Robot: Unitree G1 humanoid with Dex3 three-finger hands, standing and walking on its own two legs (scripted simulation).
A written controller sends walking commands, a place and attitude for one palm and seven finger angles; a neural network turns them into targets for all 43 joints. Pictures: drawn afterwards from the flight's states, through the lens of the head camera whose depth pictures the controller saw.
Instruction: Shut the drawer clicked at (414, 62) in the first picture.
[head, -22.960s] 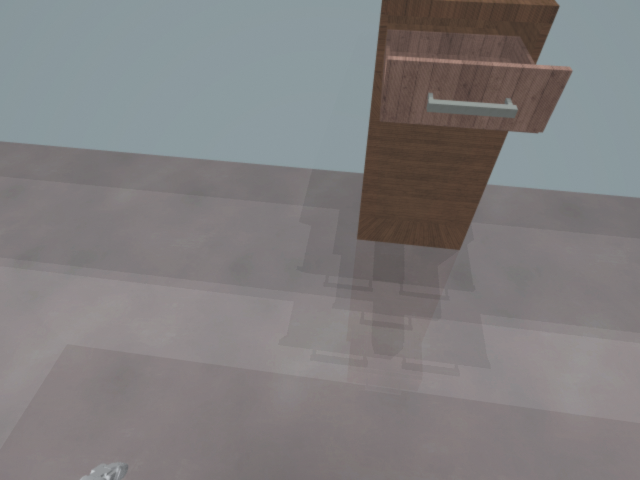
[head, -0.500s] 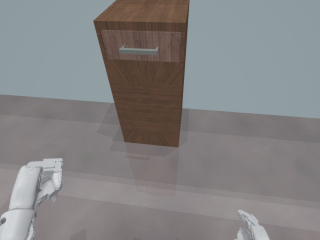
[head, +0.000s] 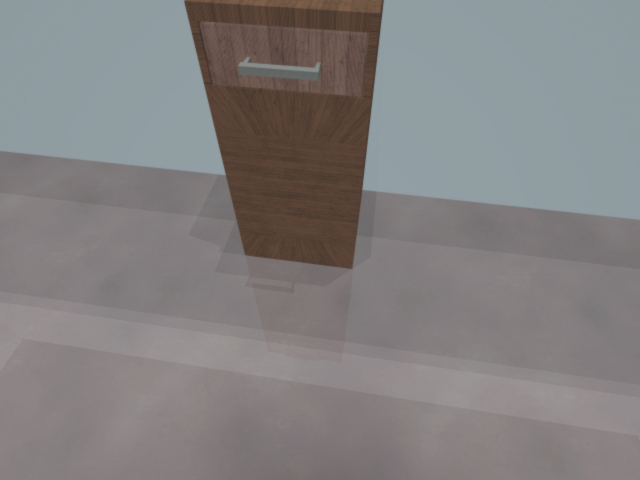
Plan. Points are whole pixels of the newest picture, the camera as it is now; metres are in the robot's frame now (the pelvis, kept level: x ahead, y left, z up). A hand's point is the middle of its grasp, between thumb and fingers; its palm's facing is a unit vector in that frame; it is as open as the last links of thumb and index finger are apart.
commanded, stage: let the arm hang, fingers relaxed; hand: left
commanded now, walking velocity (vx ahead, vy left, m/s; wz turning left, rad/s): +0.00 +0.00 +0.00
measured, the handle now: (280, 67) +0.96 +0.16 +0.04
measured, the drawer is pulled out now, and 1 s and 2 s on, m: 0.00 0.00 0.00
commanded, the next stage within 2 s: look to check the result in 0.52 s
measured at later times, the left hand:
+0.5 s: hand out of the picture +0.04 +0.17 -0.17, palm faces +0.01 -0.98 -0.21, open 7.3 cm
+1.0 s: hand out of the picture +0.04 +0.18 -0.17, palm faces +0.01 -0.97 -0.25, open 7.4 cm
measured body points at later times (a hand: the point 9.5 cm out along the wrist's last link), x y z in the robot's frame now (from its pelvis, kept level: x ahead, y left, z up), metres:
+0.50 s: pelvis +0.01 -0.01 +0.00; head +0.02 -0.02 +0.45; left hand +0.04 +0.22 -0.15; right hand +0.01 -0.23 -0.16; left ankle +0.05 +0.11 -0.74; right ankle +0.01 -0.11 -0.74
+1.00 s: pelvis +0.03 -0.01 +0.00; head +0.05 -0.03 +0.45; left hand +0.04 +0.23 -0.15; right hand +0.05 -0.25 -0.16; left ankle +0.05 +0.11 -0.74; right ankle +0.01 -0.11 -0.74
